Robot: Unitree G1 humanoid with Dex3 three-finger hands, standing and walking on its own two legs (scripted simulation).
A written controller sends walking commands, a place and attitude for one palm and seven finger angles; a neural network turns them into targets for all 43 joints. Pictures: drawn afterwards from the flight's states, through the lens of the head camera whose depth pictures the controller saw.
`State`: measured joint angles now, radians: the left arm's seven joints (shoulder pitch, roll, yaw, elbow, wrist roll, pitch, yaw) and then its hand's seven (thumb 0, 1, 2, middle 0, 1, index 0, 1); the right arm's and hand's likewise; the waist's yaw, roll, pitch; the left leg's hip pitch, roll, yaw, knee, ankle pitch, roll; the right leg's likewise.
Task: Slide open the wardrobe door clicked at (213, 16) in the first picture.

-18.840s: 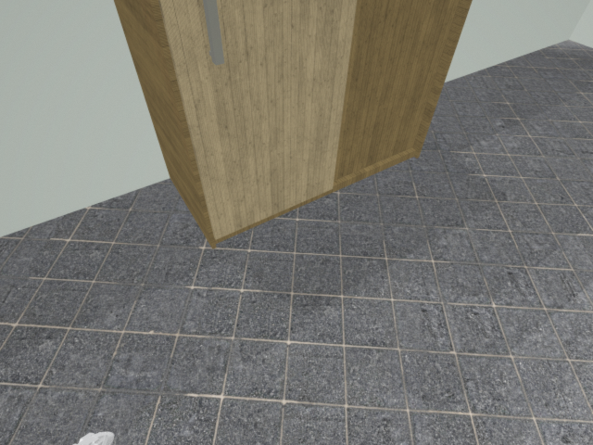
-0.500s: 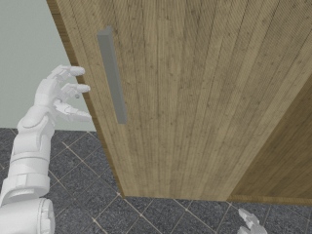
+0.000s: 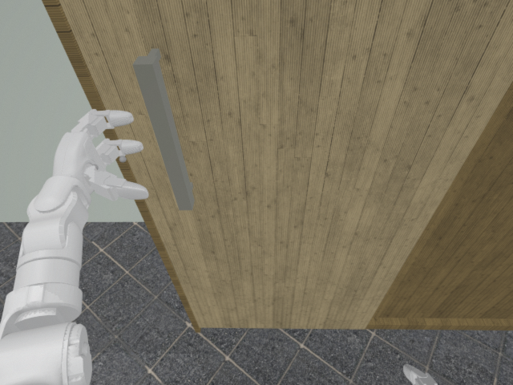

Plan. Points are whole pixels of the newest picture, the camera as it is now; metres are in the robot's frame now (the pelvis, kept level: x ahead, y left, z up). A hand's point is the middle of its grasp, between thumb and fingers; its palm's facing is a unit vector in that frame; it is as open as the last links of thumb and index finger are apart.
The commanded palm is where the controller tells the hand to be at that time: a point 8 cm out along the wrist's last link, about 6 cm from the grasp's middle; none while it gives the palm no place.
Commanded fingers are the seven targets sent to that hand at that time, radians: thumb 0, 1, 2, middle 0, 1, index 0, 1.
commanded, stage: move the hooked fingers beside the handle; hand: left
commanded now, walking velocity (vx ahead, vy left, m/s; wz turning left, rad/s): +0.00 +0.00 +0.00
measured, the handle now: (173, 139) +0.45 +0.15 +0.17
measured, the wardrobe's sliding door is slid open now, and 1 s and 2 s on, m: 0.00 0.00 0.00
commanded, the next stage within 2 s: feel for the door with the fingertips in 0.52 s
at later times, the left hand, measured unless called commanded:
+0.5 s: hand (124, 159) +0.40 +0.21 +0.18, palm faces +0.02 -1.00 -0.02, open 14.0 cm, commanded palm +0.37 +0.25 +0.18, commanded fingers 0.00 -0.50 0.30 -0.30 -1.20 -0.30 -1.20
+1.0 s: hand (153, 157) +0.40 +0.16 +0.18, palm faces +0.00 -1.00 -0.01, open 14.0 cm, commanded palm +0.38 +0.22 +0.18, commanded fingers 0.00 -0.50 0.30 -0.30 -1.20 -0.30 -1.20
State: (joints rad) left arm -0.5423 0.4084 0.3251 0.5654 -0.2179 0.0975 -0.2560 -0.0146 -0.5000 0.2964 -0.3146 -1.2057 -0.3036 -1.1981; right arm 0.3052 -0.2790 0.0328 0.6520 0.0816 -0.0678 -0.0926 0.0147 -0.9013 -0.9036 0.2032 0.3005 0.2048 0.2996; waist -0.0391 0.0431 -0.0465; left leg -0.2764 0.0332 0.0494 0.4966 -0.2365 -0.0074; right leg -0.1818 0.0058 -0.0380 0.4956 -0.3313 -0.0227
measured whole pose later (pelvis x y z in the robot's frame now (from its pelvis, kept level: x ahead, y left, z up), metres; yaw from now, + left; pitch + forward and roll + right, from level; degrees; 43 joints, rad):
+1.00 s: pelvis +0.00 +0.01 +0.00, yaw +0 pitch +1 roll +0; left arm -0.58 0.29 0.21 0.50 -0.20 0.15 -0.14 -0.01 -0.50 0.30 -0.30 -1.20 -0.30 -1.20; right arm 0.26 -0.25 0.04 0.65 0.08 -0.05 -0.08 0.01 -0.90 -0.90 0.20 0.30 0.20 0.30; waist -0.02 0.04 -0.04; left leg -0.27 0.03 0.05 0.49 -0.23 0.00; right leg -0.17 0.00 -0.04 0.48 -0.32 -0.02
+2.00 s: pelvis -0.01 +0.00 +0.00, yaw +0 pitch +0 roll +0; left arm -0.63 0.28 0.20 0.55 -0.19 0.14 -0.12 -0.01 -0.50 0.30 -0.30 -1.20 -0.30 -1.20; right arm 0.25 -0.24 0.05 0.65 0.07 -0.03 -0.08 0.01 -0.90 -0.90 0.20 0.30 0.21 0.30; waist -0.02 0.03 -0.05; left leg -0.28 0.03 0.04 0.48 -0.21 0.00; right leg -0.18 0.01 -0.04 0.47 -0.31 -0.02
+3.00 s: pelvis -0.01 +0.00 +0.00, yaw +1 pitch +0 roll +0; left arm -0.61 0.22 0.15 0.49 -0.18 0.19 -0.06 -0.01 -0.50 0.30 -0.30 -1.20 -0.30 -1.19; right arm 0.24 -0.24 0.04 0.65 0.06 0.00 -0.08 0.01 -0.90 -0.90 0.20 0.30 0.20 0.30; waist -0.02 0.03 -0.04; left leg -0.26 0.03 0.03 0.47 -0.21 -0.01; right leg -0.15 0.01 -0.05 0.46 -0.30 -0.03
